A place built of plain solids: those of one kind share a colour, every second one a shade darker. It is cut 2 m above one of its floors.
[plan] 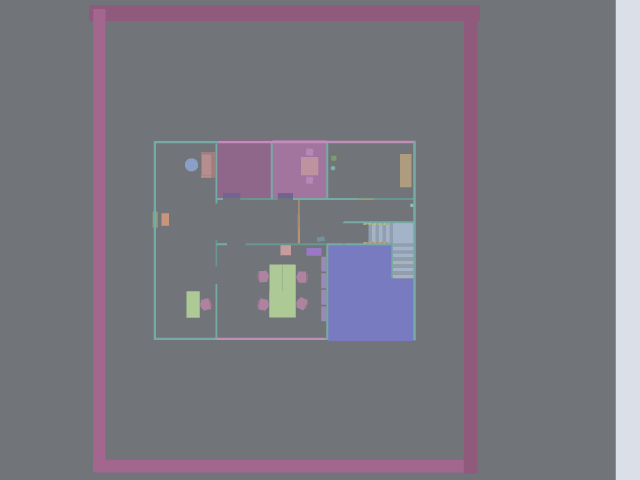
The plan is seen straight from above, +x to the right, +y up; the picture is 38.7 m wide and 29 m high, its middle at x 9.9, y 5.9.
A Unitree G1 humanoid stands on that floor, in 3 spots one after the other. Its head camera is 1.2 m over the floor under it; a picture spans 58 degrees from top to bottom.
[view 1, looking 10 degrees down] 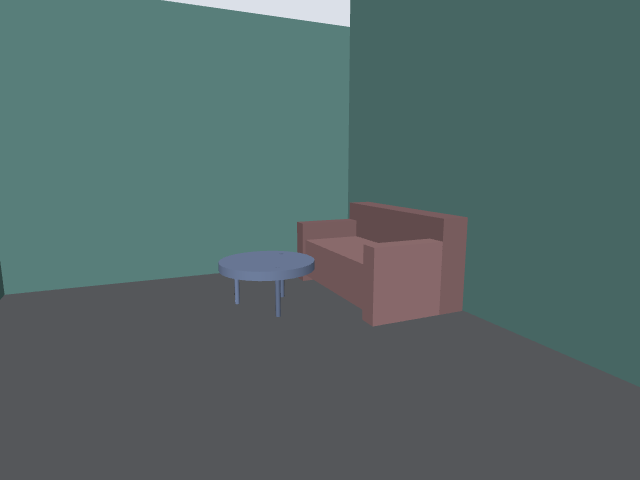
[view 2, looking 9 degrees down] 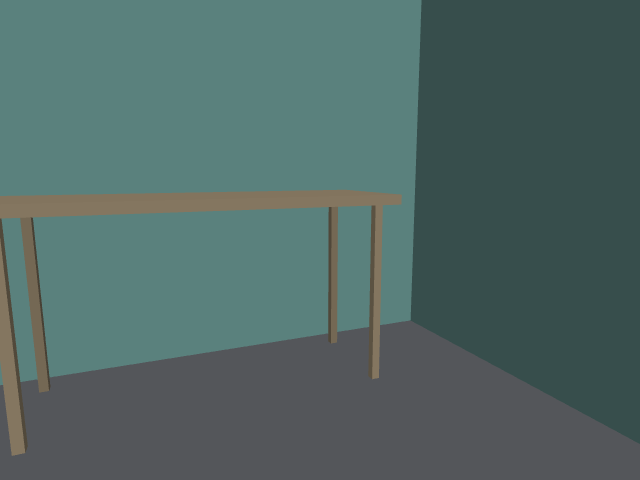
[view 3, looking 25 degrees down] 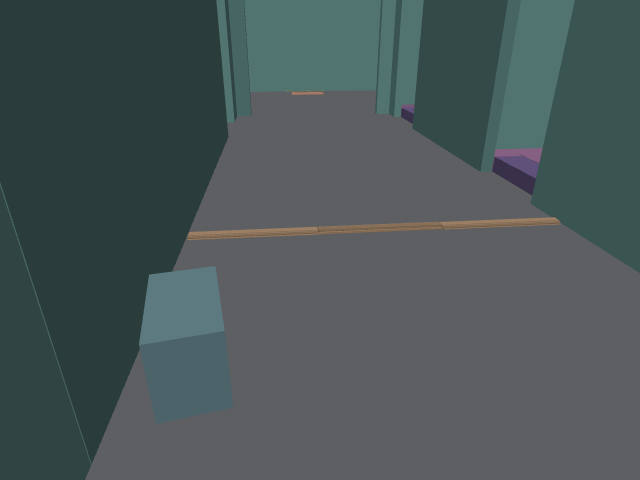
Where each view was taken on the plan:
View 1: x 1.10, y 7.01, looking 66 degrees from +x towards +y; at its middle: sofa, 4.43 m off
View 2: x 12.70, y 10.44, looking -23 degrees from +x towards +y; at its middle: wall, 3.11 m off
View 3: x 11.33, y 6.31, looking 174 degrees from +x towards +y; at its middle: ground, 2.84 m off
